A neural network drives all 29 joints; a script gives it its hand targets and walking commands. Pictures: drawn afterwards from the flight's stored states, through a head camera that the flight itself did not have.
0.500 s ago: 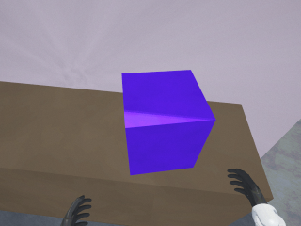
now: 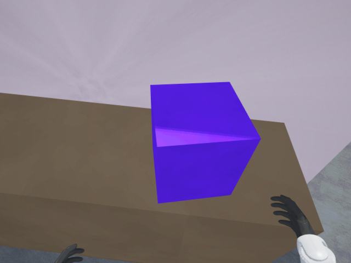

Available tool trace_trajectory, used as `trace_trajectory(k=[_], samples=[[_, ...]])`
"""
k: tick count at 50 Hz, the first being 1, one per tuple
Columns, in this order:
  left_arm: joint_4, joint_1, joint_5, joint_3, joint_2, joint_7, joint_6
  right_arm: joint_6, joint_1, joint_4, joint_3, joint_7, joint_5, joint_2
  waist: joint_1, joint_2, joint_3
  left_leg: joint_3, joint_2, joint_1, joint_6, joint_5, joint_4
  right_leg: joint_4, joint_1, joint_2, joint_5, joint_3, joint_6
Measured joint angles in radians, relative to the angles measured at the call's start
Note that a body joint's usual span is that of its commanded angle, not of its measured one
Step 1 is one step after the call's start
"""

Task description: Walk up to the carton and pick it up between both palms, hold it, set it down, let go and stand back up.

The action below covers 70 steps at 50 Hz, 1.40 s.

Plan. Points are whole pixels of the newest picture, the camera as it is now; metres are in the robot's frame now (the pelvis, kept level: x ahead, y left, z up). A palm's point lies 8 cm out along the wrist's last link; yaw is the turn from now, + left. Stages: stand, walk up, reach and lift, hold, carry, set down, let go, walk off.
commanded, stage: stand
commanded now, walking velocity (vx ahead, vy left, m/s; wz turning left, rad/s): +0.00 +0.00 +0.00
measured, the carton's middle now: (193, 143) +0.41 -0.01 +0.03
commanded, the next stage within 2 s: none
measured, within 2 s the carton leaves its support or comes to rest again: neither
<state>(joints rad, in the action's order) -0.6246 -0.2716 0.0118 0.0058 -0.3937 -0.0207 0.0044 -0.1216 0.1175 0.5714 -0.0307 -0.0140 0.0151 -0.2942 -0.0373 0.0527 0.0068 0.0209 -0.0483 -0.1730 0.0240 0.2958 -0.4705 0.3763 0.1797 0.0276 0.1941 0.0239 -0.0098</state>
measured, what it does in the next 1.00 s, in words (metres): stands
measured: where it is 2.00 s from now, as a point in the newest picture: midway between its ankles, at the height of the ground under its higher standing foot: outside the picture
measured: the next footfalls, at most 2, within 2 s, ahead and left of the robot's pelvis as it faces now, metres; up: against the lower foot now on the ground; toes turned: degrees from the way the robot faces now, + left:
none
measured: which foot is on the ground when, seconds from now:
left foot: down 0.00-1.00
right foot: down 0.00-1.00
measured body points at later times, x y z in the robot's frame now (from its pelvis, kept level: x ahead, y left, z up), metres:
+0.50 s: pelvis +0.00 +0.00 +0.00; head +0.00 +0.03 +0.45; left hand +0.11 +0.29 -0.11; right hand +0.22 -0.26 -0.02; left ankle -0.03 +0.13 -0.74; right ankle +0.00 -0.13 -0.74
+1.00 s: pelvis -0.01 +0.00 +0.00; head -0.01 +0.02 +0.45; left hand +0.10 +0.30 -0.11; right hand +0.22 -0.26 -0.02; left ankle -0.03 +0.13 -0.74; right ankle +0.00 -0.13 -0.74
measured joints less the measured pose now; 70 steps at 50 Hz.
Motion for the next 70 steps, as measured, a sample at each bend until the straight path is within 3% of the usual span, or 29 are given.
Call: trace_trajectory(k=[70], samples=[[-0.085,0.000,0.000,0.000,-0.004,-0.002,-0.007,0.006,-0.021,-0.002,-0.001,-0.017,0.000,-0.010,0.000,-0.040,0.000,0.000,0.000,0.000,0.000,-0.015,0.000,0.000,0.000,0.000,-0.014,0.000,0.000]])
